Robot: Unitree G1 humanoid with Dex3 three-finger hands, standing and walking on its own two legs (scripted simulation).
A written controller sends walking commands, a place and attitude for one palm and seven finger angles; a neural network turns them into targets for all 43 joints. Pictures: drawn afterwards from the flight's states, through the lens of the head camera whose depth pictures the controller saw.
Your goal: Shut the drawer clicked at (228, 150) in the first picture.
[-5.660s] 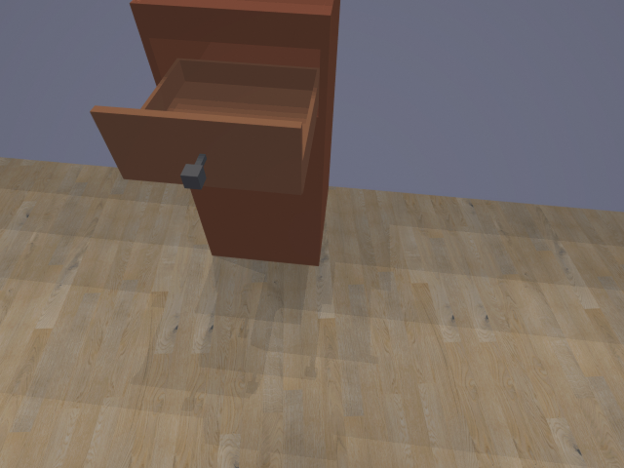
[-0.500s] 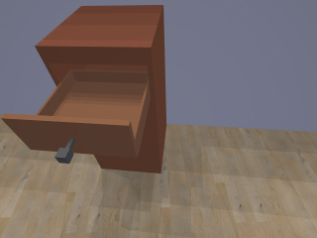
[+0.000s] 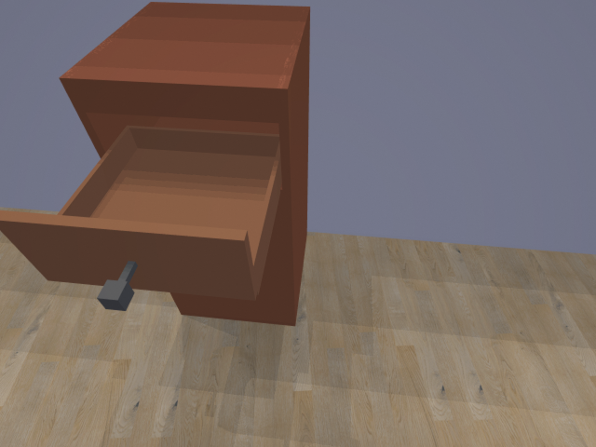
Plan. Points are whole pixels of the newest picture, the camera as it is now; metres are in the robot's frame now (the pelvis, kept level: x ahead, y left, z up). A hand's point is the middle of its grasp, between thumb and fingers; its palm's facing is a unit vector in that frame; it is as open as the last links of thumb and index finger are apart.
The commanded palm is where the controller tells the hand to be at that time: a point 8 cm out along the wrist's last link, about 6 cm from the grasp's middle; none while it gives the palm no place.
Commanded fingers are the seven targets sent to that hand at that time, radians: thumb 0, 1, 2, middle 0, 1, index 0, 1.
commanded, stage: shuffle to correct the standing spot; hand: left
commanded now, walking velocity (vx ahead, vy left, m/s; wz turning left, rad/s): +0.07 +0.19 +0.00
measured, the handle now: (122, 284) +0.34 +0.30 +0.00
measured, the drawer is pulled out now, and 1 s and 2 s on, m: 0.30 0.30 0.30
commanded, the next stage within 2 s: come to a stop and stand still in 0.48 s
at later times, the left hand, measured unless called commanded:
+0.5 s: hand out of the picture +0.07 +0.25 -0.18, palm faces +0.11 -0.96 -0.26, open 7.3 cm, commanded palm none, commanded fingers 0.00 0.90 0.90 -0.20 -0.30 -0.20 -0.30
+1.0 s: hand out of the picture +0.09 +0.27 -0.17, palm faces -0.02 -0.97 -0.23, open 7.2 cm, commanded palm none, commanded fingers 0.00 0.90 0.90 -0.20 -0.30 -0.20 -0.30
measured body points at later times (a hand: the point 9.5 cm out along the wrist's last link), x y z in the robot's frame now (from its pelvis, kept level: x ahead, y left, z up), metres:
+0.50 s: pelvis +0.04 +0.06 -0.01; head +0.06 +0.05 +0.44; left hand +0.06 +0.30 -0.16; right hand +0.05 -0.16 -0.18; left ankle +0.00 +0.16 -0.72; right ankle +0.03 -0.08 -0.74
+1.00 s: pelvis +0.06 +0.09 +0.00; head +0.07 +0.08 +0.45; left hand +0.09 +0.32 -0.15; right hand +0.07 -0.14 -0.16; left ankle +0.05 +0.20 -0.74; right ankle +0.06 +0.01 -0.74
